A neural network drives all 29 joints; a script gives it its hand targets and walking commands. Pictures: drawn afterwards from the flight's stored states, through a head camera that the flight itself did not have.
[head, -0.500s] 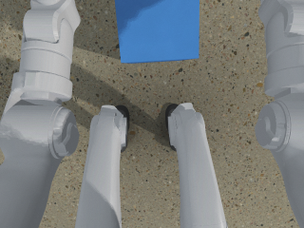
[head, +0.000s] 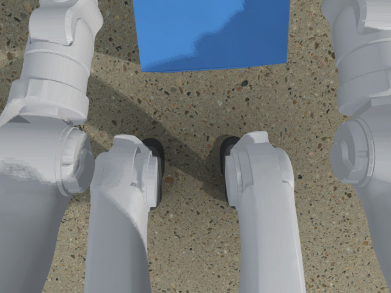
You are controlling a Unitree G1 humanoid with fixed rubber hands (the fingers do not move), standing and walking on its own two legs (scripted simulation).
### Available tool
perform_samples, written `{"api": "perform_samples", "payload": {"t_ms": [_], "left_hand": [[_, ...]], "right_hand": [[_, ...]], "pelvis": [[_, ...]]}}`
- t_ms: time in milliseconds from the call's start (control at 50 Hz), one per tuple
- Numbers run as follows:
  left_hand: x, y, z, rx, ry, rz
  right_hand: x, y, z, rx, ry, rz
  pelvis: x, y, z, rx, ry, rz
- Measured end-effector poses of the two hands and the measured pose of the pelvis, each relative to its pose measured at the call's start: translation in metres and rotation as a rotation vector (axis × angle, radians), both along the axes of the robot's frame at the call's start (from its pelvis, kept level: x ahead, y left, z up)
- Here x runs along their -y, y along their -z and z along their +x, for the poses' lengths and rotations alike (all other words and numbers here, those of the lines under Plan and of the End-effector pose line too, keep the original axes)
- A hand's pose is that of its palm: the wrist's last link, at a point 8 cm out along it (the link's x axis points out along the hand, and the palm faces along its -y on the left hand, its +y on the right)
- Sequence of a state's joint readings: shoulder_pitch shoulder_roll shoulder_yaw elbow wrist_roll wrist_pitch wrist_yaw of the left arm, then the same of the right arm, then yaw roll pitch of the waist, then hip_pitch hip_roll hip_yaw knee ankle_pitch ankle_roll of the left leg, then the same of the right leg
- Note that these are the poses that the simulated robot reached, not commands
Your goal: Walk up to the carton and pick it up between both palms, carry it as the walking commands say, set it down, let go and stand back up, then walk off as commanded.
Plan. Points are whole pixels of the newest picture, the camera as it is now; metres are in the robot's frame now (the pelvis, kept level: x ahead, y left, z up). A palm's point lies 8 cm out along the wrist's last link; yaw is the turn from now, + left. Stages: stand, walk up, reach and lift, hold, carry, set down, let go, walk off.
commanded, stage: reach and lift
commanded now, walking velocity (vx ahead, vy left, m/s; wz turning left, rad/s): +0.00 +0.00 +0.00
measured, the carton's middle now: out of the picture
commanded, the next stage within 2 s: none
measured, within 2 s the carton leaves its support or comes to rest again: leaves its support in 1.78 s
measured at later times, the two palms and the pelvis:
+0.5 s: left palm out of the picture +0.57 +0.14 -0.22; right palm out of the picture +0.57 -0.21 -0.22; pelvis +0.02 +0.01 -0.05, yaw +0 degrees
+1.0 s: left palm out of the picture +0.57 +0.11 -0.22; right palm out of the picture +0.56 -0.18 -0.22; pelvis +0.01 +0.01 -0.05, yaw +0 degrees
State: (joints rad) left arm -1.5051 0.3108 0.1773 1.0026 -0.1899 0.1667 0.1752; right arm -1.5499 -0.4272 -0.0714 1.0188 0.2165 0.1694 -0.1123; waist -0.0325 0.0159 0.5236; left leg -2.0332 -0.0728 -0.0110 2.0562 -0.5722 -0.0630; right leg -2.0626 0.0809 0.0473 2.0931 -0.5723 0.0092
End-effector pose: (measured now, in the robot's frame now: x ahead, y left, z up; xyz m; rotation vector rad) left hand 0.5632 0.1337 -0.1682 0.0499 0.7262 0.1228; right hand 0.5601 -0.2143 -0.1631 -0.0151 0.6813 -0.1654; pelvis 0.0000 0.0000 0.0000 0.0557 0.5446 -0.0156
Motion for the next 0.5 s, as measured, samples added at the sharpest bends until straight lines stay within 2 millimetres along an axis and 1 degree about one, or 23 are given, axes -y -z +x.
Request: {"api": "perform_samples", "payload": {"t_ms": [100,180,300,340,400,500], "left_hand": [[0.002,0.029,-0.003,-0.013,0.007,-0.013],[-0.004,0.048,-0.004,-0.011,0.005,-0.003],[-0.017,0.065,-0.005,-0.016,0.002,0.005],[-0.019,0.066,-0.004,-0.011,0.002,0.004],[-0.019,0.063,0.0,0.009,0.012,0.006],[-0.007,0.057,0.005,0.016,0.042,-0.004]], "right_hand": [[-0.003,0.027,-0.001,-0.031,-0.005,-0.001],[-0.009,0.048,-0.002,-0.043,-0.01,0.003],[-0.015,0.071,-0.003,-0.057,-0.015,-0.004],[-0.017,0.072,-0.001,-0.049,-0.014,-0.002],[-0.017,0.065,0.005,-0.008,-0.01,0.004],[-0.007,0.056,0.011,0.013,0.007,-0.005]], "pelvis": [[-0.001,0.016,0.004,-0.01,-0.001,-0.002],[-0.002,0.03,0.007,-0.017,-0.002,-0.007],[-0.003,0.046,0.012,-0.011,-0.016,-0.016],[-0.003,0.05,0.013,-0.005,-0.015,-0.019],[-0.004,0.053,0.015,0.004,-0.014,-0.024],[-0.007,0.054,0.016,0.014,-0.017,-0.029]]}}
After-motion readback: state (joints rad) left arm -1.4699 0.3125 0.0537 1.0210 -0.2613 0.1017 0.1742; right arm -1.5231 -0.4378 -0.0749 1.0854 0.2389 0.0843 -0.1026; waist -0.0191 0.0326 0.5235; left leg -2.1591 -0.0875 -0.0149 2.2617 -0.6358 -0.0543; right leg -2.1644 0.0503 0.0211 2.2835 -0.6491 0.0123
